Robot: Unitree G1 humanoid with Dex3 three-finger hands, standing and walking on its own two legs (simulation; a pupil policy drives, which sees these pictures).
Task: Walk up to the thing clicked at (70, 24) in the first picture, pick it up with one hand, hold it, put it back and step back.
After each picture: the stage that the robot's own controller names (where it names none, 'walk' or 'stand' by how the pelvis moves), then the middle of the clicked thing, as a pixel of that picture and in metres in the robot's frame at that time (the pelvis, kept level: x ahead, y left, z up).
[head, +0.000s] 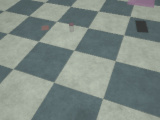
stand; (71, 27) +1.84 +0.26 -0.72
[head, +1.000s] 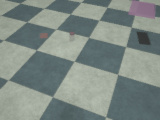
walk; (71, 36) +1.70 +0.19 -0.71
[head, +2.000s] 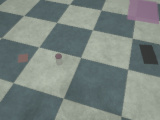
walk; (58, 59) +1.11 +0.25 -0.71
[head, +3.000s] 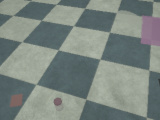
walk; (58, 104) +0.65 +0.25 -0.70
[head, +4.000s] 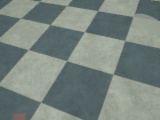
walk; out of the picture +0.40 +0.24 -0.71
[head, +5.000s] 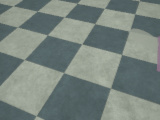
stand; out of the picture +0.35 +0.19 -0.72
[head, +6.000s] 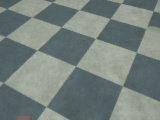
stand; out of the picture +0.36 +0.13 -0.70
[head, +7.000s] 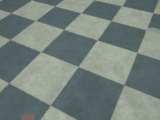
stand; out of the picture +0.41 +0.13 -0.72
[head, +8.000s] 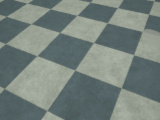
stand; out of the picture +0.38 +0.14 -0.72
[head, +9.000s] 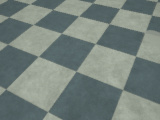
stand; out of the picture +0.37 +0.14 -0.73
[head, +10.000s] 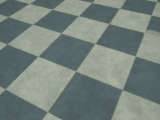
stand; out of the picture +0.37 +0.14 -0.73
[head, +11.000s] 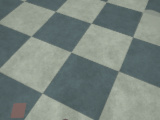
go down; out of the picture +0.39 +0.14 -0.69
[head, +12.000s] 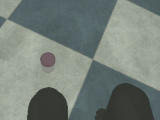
go down; (48, 63) +0.48 +0.14 -0.30
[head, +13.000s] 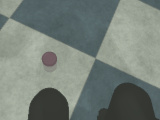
close in; (49, 62) +0.48 +0.13 -0.30
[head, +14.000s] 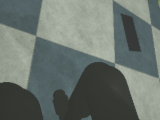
close in; out of the picture +0.48 +0.18 -0.24
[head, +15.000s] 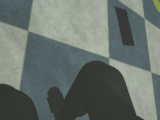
close; out of the picture +0.47 +0.19 -0.24
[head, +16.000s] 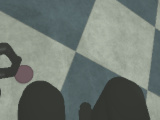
lift; (23, 75) +0.38 +0.17 -0.27
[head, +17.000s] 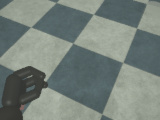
close; out of the picture +0.33 +0.13 -0.60
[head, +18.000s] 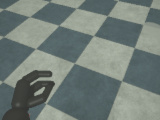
close; out of the picture +0.32 +0.15 -0.68
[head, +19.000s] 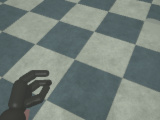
stand; out of the picture +0.31 +0.14 -0.67
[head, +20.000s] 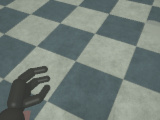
stand; out of the picture +0.32 +0.14 -0.66
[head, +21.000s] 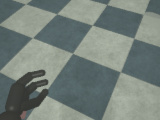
stand; out of the picture +0.32 +0.14 -0.66
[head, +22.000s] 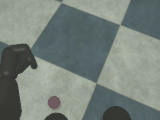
crouch; (55, 103) +0.36 +0.14 -0.48
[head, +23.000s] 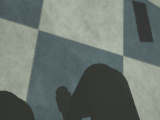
lower; out of the picture +0.40 +0.18 -0.25
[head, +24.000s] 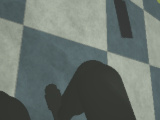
lower; out of the picture +0.39 +0.19 -0.25
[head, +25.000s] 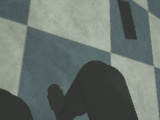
lower; out of the picture +0.39 +0.20 -0.24
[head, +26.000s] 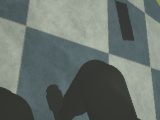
lower; out of the picture +0.39 +0.19 -0.24
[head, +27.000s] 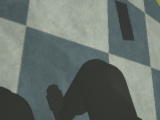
lower; out of the picture +0.39 +0.19 -0.24
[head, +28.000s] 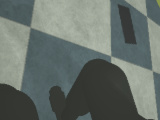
open; out of the picture +0.38 +0.18 -0.23
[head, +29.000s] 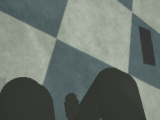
stand; out of the picture +0.30 +0.18 -0.27
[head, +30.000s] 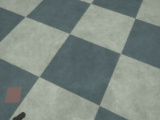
stand; out of the picture +0.26 +0.18 -0.60
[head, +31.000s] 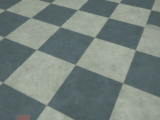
stand; out of the picture +0.23 +0.20 -0.69
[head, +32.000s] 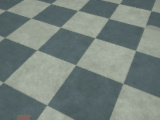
stand; out of the picture +0.23 +0.21 -0.69
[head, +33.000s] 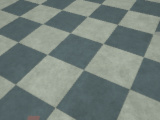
stand; out of the picture +0.25 +0.22 -0.75
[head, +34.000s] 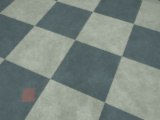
walk; out of the picture +0.32 +0.18 -0.72
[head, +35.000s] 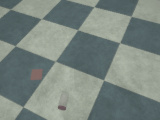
walk; (63, 101) +0.58 +0.21 -0.72
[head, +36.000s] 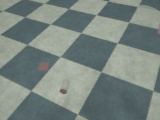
stand; (64, 86) +0.85 +0.28 -0.73
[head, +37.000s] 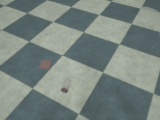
stand; (66, 85) +0.86 +0.22 -0.75
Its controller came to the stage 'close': yes
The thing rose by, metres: 0.01
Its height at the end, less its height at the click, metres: -0.02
